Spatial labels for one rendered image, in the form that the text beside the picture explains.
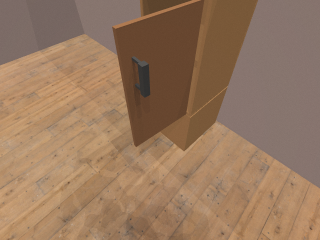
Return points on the cupboard door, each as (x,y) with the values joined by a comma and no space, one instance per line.
(167,40)

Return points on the handle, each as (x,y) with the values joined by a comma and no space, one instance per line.
(144,77)

